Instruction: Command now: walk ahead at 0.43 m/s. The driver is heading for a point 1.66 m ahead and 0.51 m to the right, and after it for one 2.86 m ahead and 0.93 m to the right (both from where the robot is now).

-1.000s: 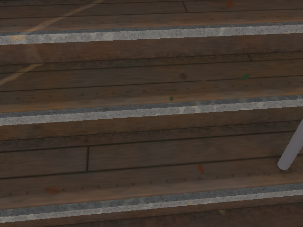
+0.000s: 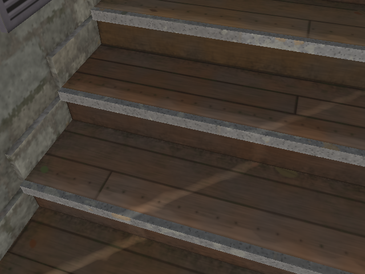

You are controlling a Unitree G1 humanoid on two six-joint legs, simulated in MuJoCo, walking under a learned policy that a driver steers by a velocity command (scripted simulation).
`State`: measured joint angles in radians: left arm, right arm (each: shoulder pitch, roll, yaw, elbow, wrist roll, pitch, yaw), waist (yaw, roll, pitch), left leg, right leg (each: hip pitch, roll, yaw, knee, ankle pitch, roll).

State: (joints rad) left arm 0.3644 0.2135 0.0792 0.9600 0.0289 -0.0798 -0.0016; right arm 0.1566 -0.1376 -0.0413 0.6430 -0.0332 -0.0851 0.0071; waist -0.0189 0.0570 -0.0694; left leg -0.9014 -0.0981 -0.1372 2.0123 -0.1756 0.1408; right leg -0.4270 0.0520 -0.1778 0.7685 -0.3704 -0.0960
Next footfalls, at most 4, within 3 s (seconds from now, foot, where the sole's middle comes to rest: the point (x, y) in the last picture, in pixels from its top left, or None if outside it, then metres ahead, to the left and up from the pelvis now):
0.26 left None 0.36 0.10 -0.58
0.76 right None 0.28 -0.14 -0.58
1.14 left None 0.39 0.04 -0.58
2.80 right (344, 256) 0.46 -0.41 -0.43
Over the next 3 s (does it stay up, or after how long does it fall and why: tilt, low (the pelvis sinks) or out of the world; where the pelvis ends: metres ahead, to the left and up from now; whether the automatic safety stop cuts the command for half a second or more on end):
stays up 0.39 -0.26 0.27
